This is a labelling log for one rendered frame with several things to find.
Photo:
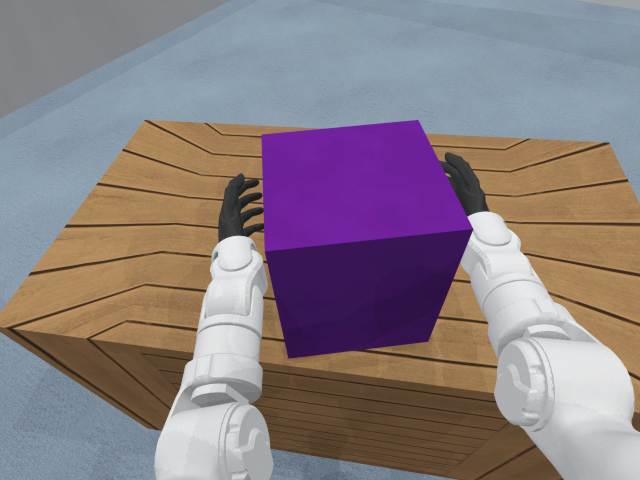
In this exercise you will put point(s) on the left robot hand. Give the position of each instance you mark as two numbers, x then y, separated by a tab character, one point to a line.
231	221

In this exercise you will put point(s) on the carton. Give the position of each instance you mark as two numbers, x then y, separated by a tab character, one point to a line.
363	236

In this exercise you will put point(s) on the right robot hand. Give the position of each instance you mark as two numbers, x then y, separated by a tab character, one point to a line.
465	184

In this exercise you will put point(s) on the robot left forearm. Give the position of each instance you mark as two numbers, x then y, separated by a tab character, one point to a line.
225	366

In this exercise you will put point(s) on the right robot upper arm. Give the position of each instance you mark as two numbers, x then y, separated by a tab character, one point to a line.
575	401

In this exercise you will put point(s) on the left robot upper arm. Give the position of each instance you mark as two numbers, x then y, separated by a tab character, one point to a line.
222	442

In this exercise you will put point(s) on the pedestal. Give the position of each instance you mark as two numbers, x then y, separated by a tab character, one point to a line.
115	301

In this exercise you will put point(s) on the robot right forearm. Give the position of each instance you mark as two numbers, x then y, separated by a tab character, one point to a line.
511	296

